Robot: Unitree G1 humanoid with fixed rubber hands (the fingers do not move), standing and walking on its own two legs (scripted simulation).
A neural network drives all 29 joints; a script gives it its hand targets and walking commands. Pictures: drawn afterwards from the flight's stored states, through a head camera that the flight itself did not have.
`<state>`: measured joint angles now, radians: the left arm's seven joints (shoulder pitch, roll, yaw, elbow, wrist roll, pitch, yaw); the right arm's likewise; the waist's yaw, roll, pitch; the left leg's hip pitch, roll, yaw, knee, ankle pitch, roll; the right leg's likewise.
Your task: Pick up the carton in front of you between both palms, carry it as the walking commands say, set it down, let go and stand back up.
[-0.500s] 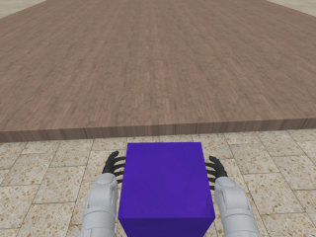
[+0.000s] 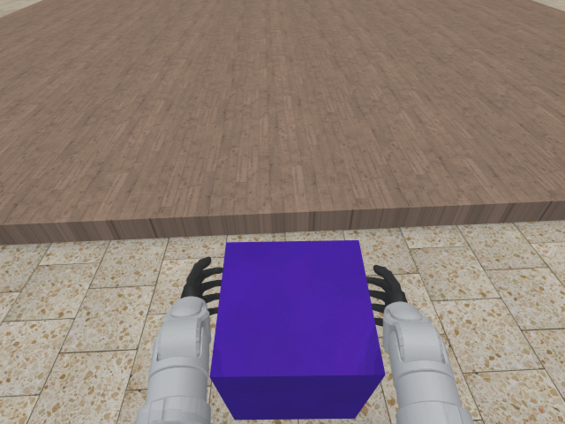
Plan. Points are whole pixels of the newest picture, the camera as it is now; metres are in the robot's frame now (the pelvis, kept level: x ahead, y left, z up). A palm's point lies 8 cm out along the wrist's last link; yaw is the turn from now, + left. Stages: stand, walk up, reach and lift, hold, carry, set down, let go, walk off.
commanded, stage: reach and lift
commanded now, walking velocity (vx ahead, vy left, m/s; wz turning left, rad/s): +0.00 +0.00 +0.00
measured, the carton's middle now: (293, 334) +0.31 +0.00 -0.05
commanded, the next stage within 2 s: hold in 0.42 s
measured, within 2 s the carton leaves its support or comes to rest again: neither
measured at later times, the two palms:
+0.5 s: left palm (190, 301) +0.30 +0.15 +0.05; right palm (395, 308) +0.29 -0.14 +0.04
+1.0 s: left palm (188, 300) +0.30 +0.15 +0.07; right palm (398, 305) +0.29 -0.14 +0.05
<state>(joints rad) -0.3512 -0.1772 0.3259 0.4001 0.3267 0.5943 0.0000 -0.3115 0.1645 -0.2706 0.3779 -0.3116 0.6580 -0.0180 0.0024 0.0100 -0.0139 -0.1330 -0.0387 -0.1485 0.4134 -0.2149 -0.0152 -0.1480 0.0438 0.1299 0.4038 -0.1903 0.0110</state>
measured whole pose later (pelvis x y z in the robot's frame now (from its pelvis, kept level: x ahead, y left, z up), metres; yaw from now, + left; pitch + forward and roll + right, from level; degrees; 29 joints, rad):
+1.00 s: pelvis +0.00 +0.00 +0.00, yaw +0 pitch -7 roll +0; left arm -0.36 -0.18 0.31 0.32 0.34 0.72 -0.01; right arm -0.32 0.17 -0.25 0.31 -0.32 0.78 -0.01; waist 0.00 0.01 -0.01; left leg -0.04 -0.03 -0.14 0.37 -0.20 -0.01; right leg -0.06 0.04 0.12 0.36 -0.17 0.01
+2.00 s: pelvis +0.33 +0.05 -0.02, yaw +2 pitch +4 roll +1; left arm -0.22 -0.14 0.13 -0.32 0.11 1.21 0.10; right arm -0.19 0.14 -0.12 -0.34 -0.12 1.25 -0.10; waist 0.04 -0.03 -0.11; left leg -0.50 0.05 0.23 0.50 -0.13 0.02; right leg 0.04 -0.09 -0.18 0.38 -0.46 0.05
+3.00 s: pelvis +0.90 +0.08 -0.02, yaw +2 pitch +5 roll +1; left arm -0.87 0.04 0.25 0.11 0.06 1.31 0.13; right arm -0.84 -0.01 -0.23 0.09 -0.07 1.35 -0.14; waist 0.00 -0.04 0.02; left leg -0.46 0.01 0.15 0.58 -0.21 0.05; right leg -0.21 -0.04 -0.11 0.59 -0.45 -0.01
